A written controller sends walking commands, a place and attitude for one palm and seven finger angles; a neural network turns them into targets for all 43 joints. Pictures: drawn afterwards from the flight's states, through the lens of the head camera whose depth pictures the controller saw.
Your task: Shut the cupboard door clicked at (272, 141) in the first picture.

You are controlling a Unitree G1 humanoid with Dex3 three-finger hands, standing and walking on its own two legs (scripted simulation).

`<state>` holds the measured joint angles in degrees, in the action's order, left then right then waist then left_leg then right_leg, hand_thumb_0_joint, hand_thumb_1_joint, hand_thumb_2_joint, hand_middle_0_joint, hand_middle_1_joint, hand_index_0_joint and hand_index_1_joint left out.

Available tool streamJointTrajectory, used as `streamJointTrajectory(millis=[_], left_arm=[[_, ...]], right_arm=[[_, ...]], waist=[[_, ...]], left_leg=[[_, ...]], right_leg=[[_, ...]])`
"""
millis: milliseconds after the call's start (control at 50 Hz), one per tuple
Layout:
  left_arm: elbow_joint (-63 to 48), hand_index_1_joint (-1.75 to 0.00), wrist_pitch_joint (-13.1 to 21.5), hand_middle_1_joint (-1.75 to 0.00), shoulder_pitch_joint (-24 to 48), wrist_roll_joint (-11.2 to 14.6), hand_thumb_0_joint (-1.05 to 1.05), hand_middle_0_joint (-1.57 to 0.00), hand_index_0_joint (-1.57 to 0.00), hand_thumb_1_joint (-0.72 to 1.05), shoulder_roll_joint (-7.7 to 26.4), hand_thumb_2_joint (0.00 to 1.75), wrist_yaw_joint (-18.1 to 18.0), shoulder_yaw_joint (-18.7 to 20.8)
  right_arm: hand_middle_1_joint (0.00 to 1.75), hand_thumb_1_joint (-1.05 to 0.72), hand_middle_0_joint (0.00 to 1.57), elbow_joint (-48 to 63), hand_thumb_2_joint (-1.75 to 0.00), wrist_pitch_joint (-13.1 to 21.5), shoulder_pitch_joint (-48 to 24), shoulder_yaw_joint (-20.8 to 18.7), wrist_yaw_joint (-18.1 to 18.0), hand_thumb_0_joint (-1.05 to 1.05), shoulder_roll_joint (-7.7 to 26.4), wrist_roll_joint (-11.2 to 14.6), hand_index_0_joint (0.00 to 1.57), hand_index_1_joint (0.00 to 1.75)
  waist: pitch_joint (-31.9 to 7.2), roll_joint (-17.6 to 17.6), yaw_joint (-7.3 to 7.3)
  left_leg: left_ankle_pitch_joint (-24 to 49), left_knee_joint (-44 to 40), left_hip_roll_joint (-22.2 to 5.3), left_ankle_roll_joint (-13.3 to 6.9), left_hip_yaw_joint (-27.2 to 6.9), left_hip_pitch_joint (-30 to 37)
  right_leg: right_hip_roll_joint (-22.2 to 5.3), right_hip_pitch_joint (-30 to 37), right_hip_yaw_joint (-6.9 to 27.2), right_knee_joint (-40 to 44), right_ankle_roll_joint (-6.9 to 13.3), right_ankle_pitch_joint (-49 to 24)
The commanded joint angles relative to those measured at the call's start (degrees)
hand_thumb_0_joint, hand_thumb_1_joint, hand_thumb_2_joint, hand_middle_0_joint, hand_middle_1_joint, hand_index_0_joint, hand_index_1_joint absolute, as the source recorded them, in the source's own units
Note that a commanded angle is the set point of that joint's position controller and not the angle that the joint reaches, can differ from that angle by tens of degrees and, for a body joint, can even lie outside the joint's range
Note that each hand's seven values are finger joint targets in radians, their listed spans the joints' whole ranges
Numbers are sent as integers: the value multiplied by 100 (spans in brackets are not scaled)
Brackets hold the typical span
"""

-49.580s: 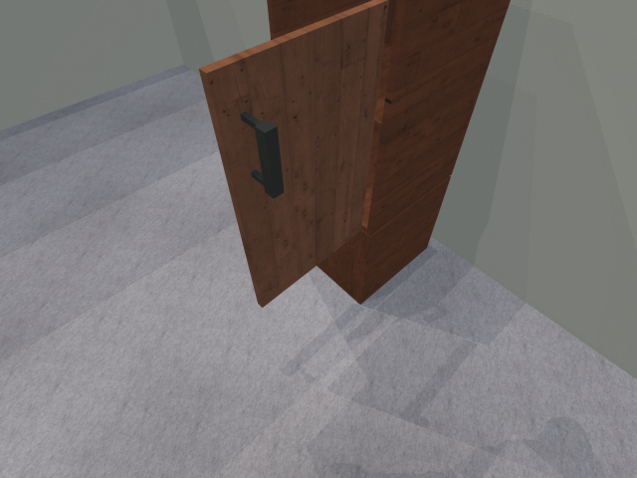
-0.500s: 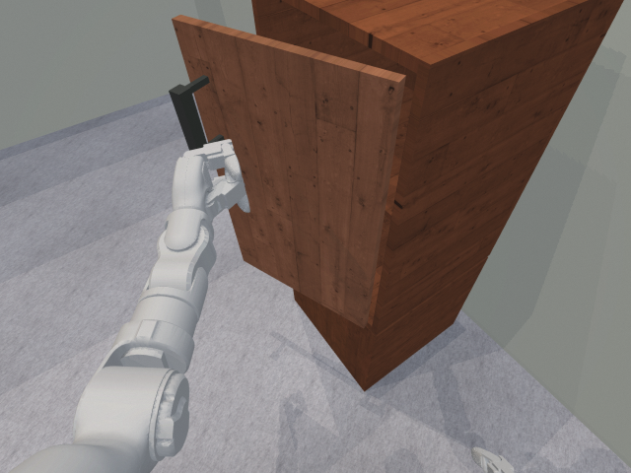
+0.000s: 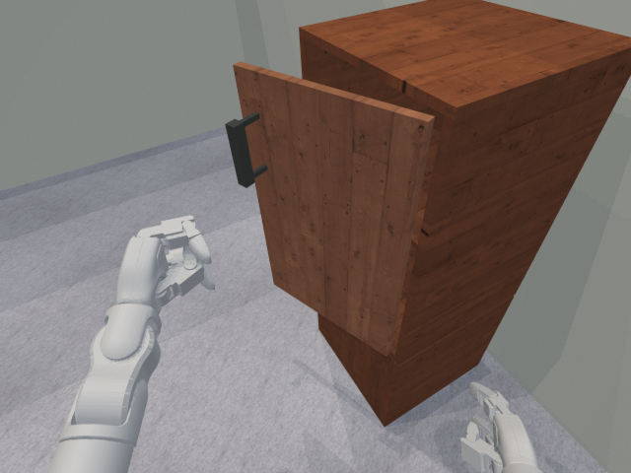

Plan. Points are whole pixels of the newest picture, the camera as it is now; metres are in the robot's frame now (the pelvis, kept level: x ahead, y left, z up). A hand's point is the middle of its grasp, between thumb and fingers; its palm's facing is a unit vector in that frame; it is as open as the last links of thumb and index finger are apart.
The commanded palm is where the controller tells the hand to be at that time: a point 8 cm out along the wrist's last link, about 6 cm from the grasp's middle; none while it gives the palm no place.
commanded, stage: draw the hand back to the body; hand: left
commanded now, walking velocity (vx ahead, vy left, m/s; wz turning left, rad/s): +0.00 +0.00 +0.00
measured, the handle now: (249, 149) +0.63 +0.17 +0.11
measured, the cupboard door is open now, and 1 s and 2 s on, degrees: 22 22 22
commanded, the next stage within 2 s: step back with the hand held close in 0.94 s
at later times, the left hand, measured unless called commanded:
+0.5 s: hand (78, 323) +0.22 +0.26 +0.15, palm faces +0.40 -0.83 -0.39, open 5.6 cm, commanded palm +0.16 +0.31 +0.17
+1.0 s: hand (50, 339) +0.20 +0.27 +0.16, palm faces +0.46 -0.80 -0.39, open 7.4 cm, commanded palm +0.15 +0.31 +0.18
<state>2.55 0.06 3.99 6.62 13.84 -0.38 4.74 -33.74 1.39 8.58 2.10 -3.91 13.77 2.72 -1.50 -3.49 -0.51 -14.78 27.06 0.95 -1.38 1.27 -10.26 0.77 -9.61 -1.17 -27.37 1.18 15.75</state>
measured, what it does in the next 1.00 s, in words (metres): stands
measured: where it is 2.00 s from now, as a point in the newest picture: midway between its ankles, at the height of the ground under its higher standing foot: outside the picture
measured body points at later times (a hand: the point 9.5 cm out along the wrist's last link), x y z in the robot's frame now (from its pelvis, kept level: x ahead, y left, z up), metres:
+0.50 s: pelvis +0.02 +0.01 +0.01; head +0.00 -0.02 +0.45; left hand +0.20 +0.30 +0.18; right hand +0.20 -0.21 -0.10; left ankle +0.00 +0.11 -0.74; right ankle -0.01 -0.10 -0.74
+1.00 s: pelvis +0.01 +0.01 +0.00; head -0.01 -0.02 +0.45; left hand +0.17 +0.31 +0.18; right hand +0.21 -0.20 -0.08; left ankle +0.00 +0.11 -0.74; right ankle -0.01 -0.10 -0.74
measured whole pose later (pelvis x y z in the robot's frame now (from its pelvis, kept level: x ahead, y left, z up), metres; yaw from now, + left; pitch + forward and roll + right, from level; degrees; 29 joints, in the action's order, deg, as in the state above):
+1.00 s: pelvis +0.01 +0.01 +0.00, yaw +1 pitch -4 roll +0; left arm -20.6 3.3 -25.5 4.5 19.5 -5.7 19.1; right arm -35.8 3.1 10.4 1.5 -4.0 12.5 0.9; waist 0.1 -4.3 -3.5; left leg -14.1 23.3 1.3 -1.8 0.7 -4.9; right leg 0.5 -3.3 -1.7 -21.8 0.7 14.4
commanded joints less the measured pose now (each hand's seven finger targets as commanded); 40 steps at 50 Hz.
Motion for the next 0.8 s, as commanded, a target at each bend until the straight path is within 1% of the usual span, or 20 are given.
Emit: streamJointTrajectory(millis=[0, 80, 120, 140, 180, 200, 240, 280, 320, 360, 400, 460, 500, 520, 540, 560, 620, 700, 720, 780], left_arm=[[-1763, -111, 464, -111, 1282, -161, 0, -94, -94, 90, 1058, 90, -259, 557], [-2357, -99, 517, -99, 894, -221, 0, -83, -83, 90, 1046, 90, -371, 602], [-2502, -93, 512, -93, 525, -231, 0, -78, -78, 90, 1041, 90, -397, 632], [-2502, -90, 500, -90, 302, -228, 0, -75, -75, 90, 1137, 90, -422, 779], [-2602, -84, 492, -84, 17, -230, 0, -69, -69, 90, 1151, 90, -435, 864], [-2541, -81, 487, -81, -271, -231, 0, -67, -67, 90, 1256, 90, -443, 1008], [-2720, -75, 503, -75, -516, -226, 0, -61, -61, 90, 1250, 90, -450, 1091], [-2895, -69, 533, -69, -866, -220, 0, -56, -56, 90, 1350, 90, -467, 1295], [-3162, -63, 568, -63, -1186, -229, 0, -50, -50, 90, 1444, 90, -479, 1452], [-3218, -57, 580, -57, -1562, -215, 0, -45, -45, 90, 1537, 90, -504, 1659], [-3357, -51, 604, -51, -1916, -211, 0, -39, -39, 90, 1692, 90, -519, 1900], [-3480, -42, 642, -42, -2286, -190, 0, -31, -31, 90, 1715, 90, -551, 2080], [-3551, -36, 653, -36, -2558, -196, 0, -25, -25, 90, 1856, 90, -576, 2281], [-3676, -33, 674, -33, -2624, -190, 0, -23, -23, 90, 1815, 90, -583, 2289], [-3732, -30, 696, -30, -2759, -187, 0, -20, -20, 90, 1863, 90, -600, 2377], [-3713, -30, 701, -30, -2657, -209, 0, -20, -20, 90, 1679, 90, -588, 2163], [-3551, -30, 689, -30, -2336, -242, 0, -20, -20, 90, 1568, 90, -614, 1987], [-3445, -30, 714, -30, -2265, -247, 0, -20, -20, 90, 1726, 90, -649, 2116], [-3463, -30, 719, -30, -2282, -238, 0, -20, -20, 90, 1647, 90, -639, 2066], [-3586, -30, 735, -30, -2315, -240, 0, -20, -20, 90, 1722, 90, -648, 2148]], right_arm=[[30, -90, 20, 761, -90, 86, -549, -114, -66, 0, 498, -82, 20, 30], [30, -90, 20, 787, -90, 85, -622, -77, -66, 0, 450, -126, 20, 30], [30, -90, 20, 797, -90, 105, -637, -78, -60, 0, 449, -156, 20, 30], [30, -90, 20, 792, -90, 96, -636, -81, -62, 0, 465, -172, 20, 30], [30, -90, 20, 802, -90, 68, -666, -94, -50, 0, 467, -172, 20, 30], [30, -90, 20, 785, -90, 73, -663, -109, -51, 0, 497, -189, 20, 30], [30, -90, 20, 808, -90, 51, -691, -112, -40, 0, 464, -175, 20, 30], [30, -90, 20, 823, -90, 69, -684, -143, -34, 0, 468, -191, 20, 30], [30, -90, 20, 836, -90, 99, -667, -165, -20, 0, 459, -184, 20, 30], [30, -90, 20, 826, -90, 123, -652, -191, -14, 0, 453, -191, 20, 30], [30, -90, 20, 809, -90, 158, -635, -234, -8, 0, 485, -181, 20, 30], [30, -90, 20, 818, -90, 207, -587, -260, -10, 0, 465, -175, 20, 30], [30, -90, 20, 800, -90, 260, -575, -290, -23, 0, 494, -159, 20, 30], [30, -90, 20, 817, -90, 285, -556, -289, -23, 0, 464, -153, 20, 30], [30, -90, 20, 804, -90, 313, -530, -308, -28, 0, 473, -147, 20, 30], [30, -90, 20, 778, -90, 347, -538, -298, -28, 0, 471, -156, 20, 30], [30, -90, 20, 711, -90, 418, -502, -321, -56, 0, 532, -166, 20, 30], [30, -90, 20, 658, -90, 464, -499, -324, -95, 0, 558, -183, 20, 30], [30, -90, 20, 686, -90, 466, -526, -314, -99, 0, 516, -180, 20, 30], [30, -90, 20, 693, -90, 471, -543, -293, -89, 0, 491, -192, 20, 30]], waist=[[-523, 297, -24], [-682, -157, -59], [-669, -156, -88], [-678, 87, -116], [-569, 190, -128], [-519, 173, -167], [-450, 103, -179], [-531, 179, -225], [-633, 12, -251], [-561, 132, -285], [-542, 83, -311], [-432, 130, -314], [-377, -29, -340], [-410, -121, -337], [-448, -100, -340], [-303, -94, -292], [-47, 56, -219], [-93, 218, -269], [-129, 155, -277], [-228, 1, -317]], left_leg=[[827, -605, -87, -106, -128, 560], [1100, -721, -95, -58, -183, 841], [1222, -755, -99, -54, -191, 877], [1329, -751, -104, -57, -208, 871], [1335, -770, -112, -41, -212, 821], [1347, -787, -113, -47, -206, 809], [1383, -785, -118, -29, -203, 743], [1552, -739, -121, -31, -208, 756], [1761, -700, -128, -17, -212, 763], [1822, -655, -137, -14, -194, 700], [1933, -622, -152, -7, -193, 661], [1899, -609, -161, -4, -185, 577], [1946, -574, -172, -6, -170, 582], [1993, -576, -176, 5, -162, 580], [1995, -555, -183, 12, -166, 602], [1907, -565, -168, 3, -152, 588], [1527, -633, -168, -31, -175, 590], [1249, -674, -135, -62, -193, 566], [1290, -672, -136, -71, -171, 567], [1427, -645, -120, -48, -165, 567]], right_leg=[[-63, 145, 83, 786, -40, -955], [-51, 368, 24, 798, 7, -1153], [-57, 461, 18, 824, 9, -1250], [-44, 514, -13, 819, 1, -1360], [-42, 516, -26, 833, -4, -1341], [-42, 533, -19, 873, -4, -1322], [-64, 565, -24, 846, -1, -1339], [-67, 633, -45, 796, -8, -1485], [-93, 722, -37, 748, -4, -1612], [-91, 697, -57, 732, -17, -1670], [-95, 712, -50, 739, -21, -1721], [-110, 645, -75, 708, -36, -1668], [-111, 594, -46, 744, -37, -1673], [-129, 621, -59, 701, -38, -1691], [-118, 597, -58, 704, -40, -1659], [-118, 482, -69, 716, -46, -1594], [-118, 251, -69, 801, -55, -1247], [-120, 303, -43, 866, -46, -1021], [-140, 346, -28, 832, -46, -1081], [-126, 456, -27, 804, -31, -1230]])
